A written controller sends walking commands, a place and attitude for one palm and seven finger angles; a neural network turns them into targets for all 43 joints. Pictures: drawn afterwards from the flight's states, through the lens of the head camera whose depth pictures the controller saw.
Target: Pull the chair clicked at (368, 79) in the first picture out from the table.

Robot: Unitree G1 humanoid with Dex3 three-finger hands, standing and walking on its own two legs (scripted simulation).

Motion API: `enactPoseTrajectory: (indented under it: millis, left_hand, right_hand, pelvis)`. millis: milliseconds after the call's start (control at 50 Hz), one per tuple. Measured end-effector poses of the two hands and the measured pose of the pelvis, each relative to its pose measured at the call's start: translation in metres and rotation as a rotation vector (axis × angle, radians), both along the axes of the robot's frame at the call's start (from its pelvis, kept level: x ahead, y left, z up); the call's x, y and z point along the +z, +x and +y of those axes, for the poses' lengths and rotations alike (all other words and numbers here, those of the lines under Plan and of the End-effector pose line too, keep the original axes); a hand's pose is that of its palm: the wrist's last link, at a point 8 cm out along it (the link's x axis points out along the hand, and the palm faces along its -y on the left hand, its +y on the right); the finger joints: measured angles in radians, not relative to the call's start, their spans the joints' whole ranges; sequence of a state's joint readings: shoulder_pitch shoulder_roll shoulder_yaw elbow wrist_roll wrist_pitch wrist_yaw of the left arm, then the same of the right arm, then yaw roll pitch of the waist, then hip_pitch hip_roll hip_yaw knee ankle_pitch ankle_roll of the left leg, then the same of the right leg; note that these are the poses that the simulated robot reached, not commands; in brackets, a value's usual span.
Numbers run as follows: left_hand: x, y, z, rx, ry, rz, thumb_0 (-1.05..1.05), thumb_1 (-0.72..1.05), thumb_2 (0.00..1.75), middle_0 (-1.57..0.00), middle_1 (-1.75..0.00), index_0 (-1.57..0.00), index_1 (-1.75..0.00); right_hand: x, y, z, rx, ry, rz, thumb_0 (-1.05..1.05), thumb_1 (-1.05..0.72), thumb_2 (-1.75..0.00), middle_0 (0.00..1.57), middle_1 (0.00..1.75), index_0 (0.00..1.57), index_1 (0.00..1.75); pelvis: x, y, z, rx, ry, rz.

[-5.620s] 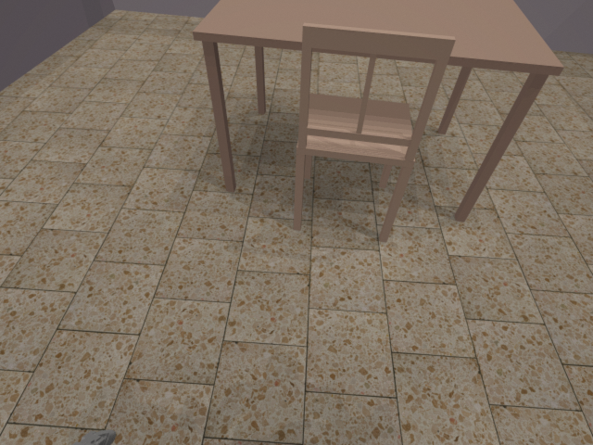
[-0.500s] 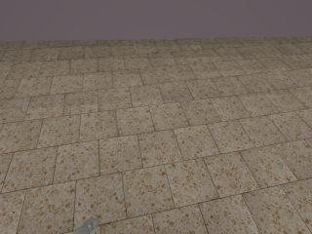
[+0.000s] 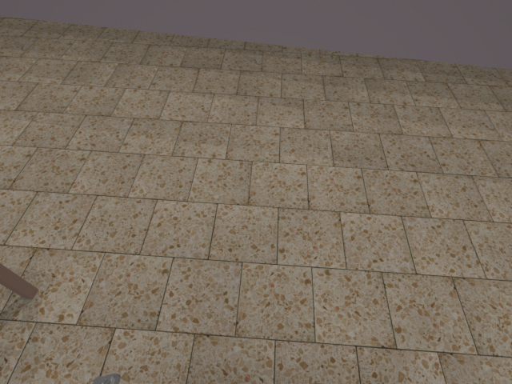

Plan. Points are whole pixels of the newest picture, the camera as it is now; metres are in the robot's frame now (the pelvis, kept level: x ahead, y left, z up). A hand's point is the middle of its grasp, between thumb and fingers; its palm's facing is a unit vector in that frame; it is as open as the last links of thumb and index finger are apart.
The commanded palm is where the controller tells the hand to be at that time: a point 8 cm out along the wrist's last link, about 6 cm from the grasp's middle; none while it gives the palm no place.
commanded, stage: turn to face it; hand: left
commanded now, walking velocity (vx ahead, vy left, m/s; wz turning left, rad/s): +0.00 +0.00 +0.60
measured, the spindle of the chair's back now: out of the picture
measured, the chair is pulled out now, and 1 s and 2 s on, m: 0.00 0.00 0.00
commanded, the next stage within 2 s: none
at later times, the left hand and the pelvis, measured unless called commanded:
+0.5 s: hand out of the picture -0.06 +0.16 -0.16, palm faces +0.37 -0.89 -0.26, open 7.4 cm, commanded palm none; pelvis -0.02 -0.04 +0.00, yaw +21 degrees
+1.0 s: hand out of the picture -0.03 +0.20 -0.15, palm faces +0.58 -0.76 -0.29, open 7.4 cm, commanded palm none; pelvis -0.01 -0.04 -0.01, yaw +38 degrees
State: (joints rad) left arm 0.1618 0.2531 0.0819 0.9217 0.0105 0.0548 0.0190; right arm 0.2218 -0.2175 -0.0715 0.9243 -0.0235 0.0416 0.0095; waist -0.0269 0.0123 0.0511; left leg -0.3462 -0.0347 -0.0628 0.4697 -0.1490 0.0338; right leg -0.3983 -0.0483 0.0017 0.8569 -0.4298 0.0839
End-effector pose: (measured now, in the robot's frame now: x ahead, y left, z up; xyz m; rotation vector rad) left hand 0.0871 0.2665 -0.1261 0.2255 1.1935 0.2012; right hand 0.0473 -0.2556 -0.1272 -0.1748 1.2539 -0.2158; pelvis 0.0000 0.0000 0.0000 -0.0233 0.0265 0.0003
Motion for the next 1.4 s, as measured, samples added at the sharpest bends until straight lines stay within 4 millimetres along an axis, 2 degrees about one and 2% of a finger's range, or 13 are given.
enactPoseTrajectory:
  millis: [80, 140, 320, 440, 560, 620, 700, 840, 960, 1060, 1140, 1220, 1400]
  left_hand:
    - [0.005, -0.006, -0.026, 0.026, 0.011, -0.069, 0.01, 0.91, 0.90, -0.19, -0.30, -0.19, -0.30]
    - [0.010, -0.024, -0.044, 0.056, 0.021, -0.086, 0.00, 0.91, 0.90, -0.20, -0.30, -0.20, -0.30]
    - [0.016, -0.084, -0.075, 0.194, -0.007, -0.029, 0.00, 0.91, 0.90, -0.20, -0.30, -0.20, -0.30]
    - [0.005, -0.137, -0.072, 0.313, -0.026, 0.043, 0.00, 0.91, 0.90, -0.20, -0.30, -0.20, -0.30]
    - [-0.020, -0.199, -0.049, 0.452, -0.049, 0.122, 0.00, 0.91, 0.90, -0.20, -0.30, -0.20, -0.30]
    - [-0.026, -0.219, -0.036, 0.500, -0.048, 0.161, 0.01, 0.91, 0.90, -0.20, -0.30, -0.20, -0.30]
    - [-0.018, -0.216, -0.023, 0.539, -0.037, 0.118, 0.01, 0.91, 0.90, -0.20, -0.30, -0.19, -0.30]
    - [-0.001, -0.181, -0.016, 0.554, -0.002, -0.021, 0.01, 0.91, 0.90, -0.19, -0.30, -0.19, -0.30]
    - [0.008, -0.152, -0.030, 0.562, 0.053, -0.121, 0.00, 0.91, 0.90, -0.20, -0.30, -0.20, -0.30]
    - [0.017, -0.162, -0.054, 0.621, 0.058, -0.129, 0.00, 0.91, 0.90, -0.20, -0.30, -0.20, -0.30]
    - [0.015, -0.182, -0.070, 0.683, 0.034, -0.088, 0.00, 0.91, 0.90, -0.20, -0.30, -0.20, -0.30]
    - [0.006, -0.211, -0.082, 0.754, 0.000, -0.047, 0.00, 0.90, 0.90, -0.20, -0.30, -0.20, -0.30]
    - [-0.034, -0.306, -0.091, 0.949, -0.079, 0.080, 0.00, 0.91, 0.90, -0.20, -0.30, -0.20, -0.30]
  right_hand:
    - [-0.014, 0.011, -0.026, 0.044, 0.018, -0.015, 0.01, -0.90, -0.89, 0.21, 0.30, 0.21, 0.30]
    - [-0.020, 0.023, -0.041, 0.083, 0.026, -0.018, 0.01, -0.90, -0.89, 0.21, 0.30, 0.20, 0.30]
    - [-0.010, 0.056, -0.047, 0.232, 0.045, 0.004, 0.01, -0.90, -0.89, 0.20, 0.30, 0.20, 0.30]
    - [-0.009, 0.090, -0.020, 0.362, 0.037, 0.014, 0.01, -0.91, -0.89, 0.20, 0.29, 0.20, 0.30]
    - [-0.005, 0.136, 0.036, 0.521, 0.016, -0.086, 0.01, -0.90, -0.89, 0.20, 0.30, 0.20, 0.30]
    - [0.002, 0.148, 0.058, 0.571, 0.011, -0.139, 0.01, -0.90, -0.89, 0.20, 0.30, 0.20, 0.30]
    - [0.012, 0.149, 0.070, 0.609, -0.001, -0.143, 0.01, -0.90, -0.89, 0.21, 0.30, 0.20, 0.30]
    - [0.007, 0.145, 0.067, 0.642, 0.015, -0.090, 0.01, -0.90, -0.89, 0.21, 0.30, 0.21, 0.30]
    - [-0.018, 0.153, 0.048, 0.655, 0.044, -0.039, 0.01, -0.90, -0.89, 0.21, 0.30, 0.21, 0.30]
    - [-0.022, 0.161, 0.043, 0.702, 0.038, 0.015, 0.01, -0.90, -0.89, 0.21, 0.30, 0.20, 0.30]
    - [-0.017, 0.166, 0.050, 0.752, 0.037, 0.041, 0.01, -0.90, -0.89, 0.20, 0.30, 0.20, 0.30]
    - [-0.012, 0.173, 0.072, 0.822, 0.025, 0.053, 0.01, -0.90, -0.89, 0.20, 0.30, 0.20, 0.30]
    - [-0.001, 0.189, 0.159, 1.016, 0.004, -0.087, 0.01, -0.90, -0.89, 0.20, 0.30, 0.20, 0.30]
  pelvis:
    - [-0.008, -0.007, -0.023, 0.055, 0.024, -0.001]
    - [-0.009, -0.012, -0.036, 0.101, 0.032, -0.011]
    - [0.004, -0.014, -0.055, 0.234, 0.075, -0.022]
    - [0.002, -0.018, -0.049, 0.318, 0.073, -0.007]
    - [-0.013, -0.024, -0.027, 0.402, 0.038, 0.007]
    - [-0.015, -0.028, -0.021, 0.432, 0.040, 0.001]
    - [-0.007, -0.028, -0.017, 0.478, 0.022, -0.011]
    - [-0.002, -0.023, -0.023, 0.552, 0.021, -0.012]
    - [-0.012, -0.009, -0.041, 0.627, 0.036, -0.002]
    - [-0.008, -0.005, -0.046, 0.710, 0.048, -0.015]
    - [-0.003, -0.004, -0.046, 0.767, 0.060, -0.013]
    - [-0.002, -0.007, -0.041, 0.819, 0.061, -0.006]
    - [-0.019, -0.030, -0.015, 0.923, 0.031, -0.005]
